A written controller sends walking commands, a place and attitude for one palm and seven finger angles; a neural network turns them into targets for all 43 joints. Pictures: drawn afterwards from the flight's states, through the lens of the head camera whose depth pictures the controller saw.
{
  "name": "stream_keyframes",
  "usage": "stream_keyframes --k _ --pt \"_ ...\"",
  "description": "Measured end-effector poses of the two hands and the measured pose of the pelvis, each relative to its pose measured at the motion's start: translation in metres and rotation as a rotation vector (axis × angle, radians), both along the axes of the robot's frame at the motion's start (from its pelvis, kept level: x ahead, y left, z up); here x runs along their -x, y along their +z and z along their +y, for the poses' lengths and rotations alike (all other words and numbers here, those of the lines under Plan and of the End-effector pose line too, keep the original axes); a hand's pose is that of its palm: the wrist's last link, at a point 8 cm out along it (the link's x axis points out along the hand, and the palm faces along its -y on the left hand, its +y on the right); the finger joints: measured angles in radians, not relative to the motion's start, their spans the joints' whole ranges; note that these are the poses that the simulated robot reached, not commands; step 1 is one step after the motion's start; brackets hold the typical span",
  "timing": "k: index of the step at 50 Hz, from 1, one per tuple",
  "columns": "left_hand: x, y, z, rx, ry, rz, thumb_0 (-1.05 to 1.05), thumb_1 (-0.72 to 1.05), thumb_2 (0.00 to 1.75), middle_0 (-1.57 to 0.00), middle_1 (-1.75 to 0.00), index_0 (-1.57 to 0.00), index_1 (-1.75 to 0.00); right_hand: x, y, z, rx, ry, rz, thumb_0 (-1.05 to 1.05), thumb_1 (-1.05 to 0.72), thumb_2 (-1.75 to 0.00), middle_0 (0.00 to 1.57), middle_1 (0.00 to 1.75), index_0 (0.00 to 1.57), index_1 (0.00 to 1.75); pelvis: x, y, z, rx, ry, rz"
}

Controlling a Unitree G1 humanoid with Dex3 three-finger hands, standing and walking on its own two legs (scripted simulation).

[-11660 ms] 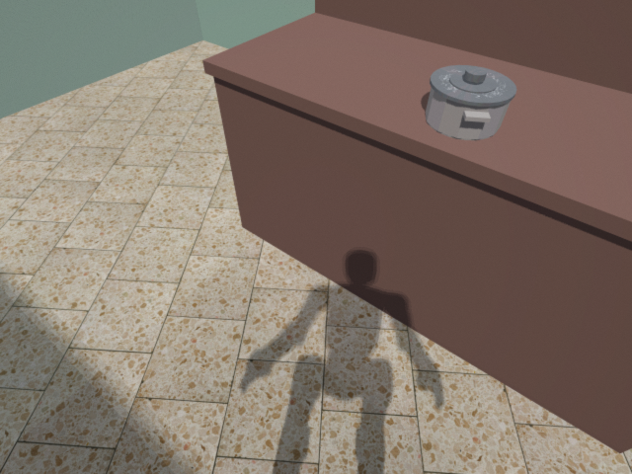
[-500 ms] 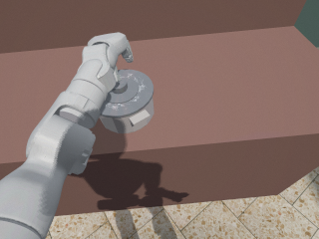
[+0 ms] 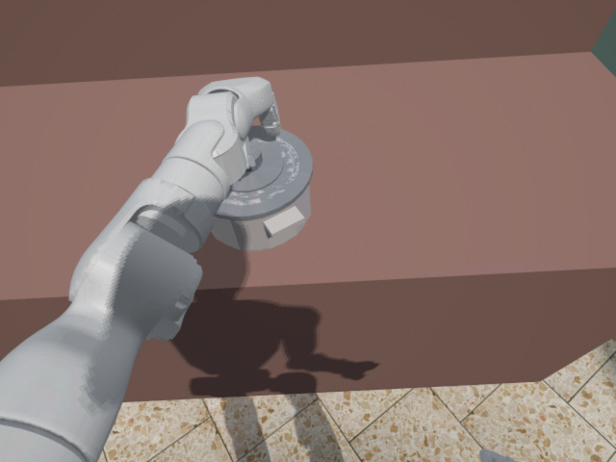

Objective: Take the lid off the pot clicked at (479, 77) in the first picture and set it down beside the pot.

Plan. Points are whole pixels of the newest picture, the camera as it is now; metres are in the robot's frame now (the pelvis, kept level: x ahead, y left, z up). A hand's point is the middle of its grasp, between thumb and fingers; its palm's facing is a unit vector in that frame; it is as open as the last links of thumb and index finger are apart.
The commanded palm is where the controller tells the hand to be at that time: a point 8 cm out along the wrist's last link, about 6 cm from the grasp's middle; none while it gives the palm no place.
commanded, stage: lower the open fingers around the knob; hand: left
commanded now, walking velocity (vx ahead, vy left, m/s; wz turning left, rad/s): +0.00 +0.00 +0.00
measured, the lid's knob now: (245, 156) +0.51 +0.06 +0.11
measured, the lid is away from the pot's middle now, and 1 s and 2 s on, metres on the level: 0.00 0.00 0.00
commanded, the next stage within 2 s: close the fingers and squeeze the knob in 1.84 s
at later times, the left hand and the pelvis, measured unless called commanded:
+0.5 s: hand (251, 151) +0.49 +0.05 +0.14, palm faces -0.37 -0.04 -0.93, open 10.1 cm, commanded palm +0.49 +0.05 +0.19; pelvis +0.00 +0.00 +0.00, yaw -1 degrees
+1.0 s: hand (249, 148) +0.49 +0.05 +0.14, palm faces -0.38 -0.05 -0.92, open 10.1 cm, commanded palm +0.50 +0.06 +0.18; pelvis +0.00 +0.00 +0.00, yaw -1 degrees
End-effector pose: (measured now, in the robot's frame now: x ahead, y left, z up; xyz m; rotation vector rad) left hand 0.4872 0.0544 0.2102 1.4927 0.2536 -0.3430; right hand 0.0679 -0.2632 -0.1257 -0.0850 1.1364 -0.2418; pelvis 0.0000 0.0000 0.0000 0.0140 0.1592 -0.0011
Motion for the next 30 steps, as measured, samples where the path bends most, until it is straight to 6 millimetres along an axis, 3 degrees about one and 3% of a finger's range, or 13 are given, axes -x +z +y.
stream_keyframes --k 9,17,30 --pt "-0.003 -0.014 -0.005 -0.020 0.039 0.002 0.00 -0.33 1.52 -0.85 -0.08 -0.86 -0.08 0.030 -0.009 0.005 -0.030 -0.040 0.081 0.01 -0.91 -0.90 0.20 0.30 0.20 0.30 -0.001 0.000 0.000 0.000 -0.012 0.014" --pt "-0.005 -0.014 -0.006 -0.013 0.045 0.002 0.00 -0.33 1.52 -0.86 -0.09 -0.86 -0.08 0.049 -0.010 0.002 -0.024 -0.069 0.117 0.01 -0.91 -0.90 0.20 0.30 0.20 0.30 -0.001 -0.001 -0.002 0.000 -0.020 0.016" --pt "0.001 -0.015 -0.004 -0.005 0.038 -0.005 0.00 -0.33 1.52 -0.82 -0.07 -0.86 -0.08 0.044 -0.004 -0.013 0.013 -0.075 0.091 0.01 -0.91 -0.90 0.20 0.30 0.20 0.30 0.002 -0.001 -0.006 0.003 -0.021 0.007"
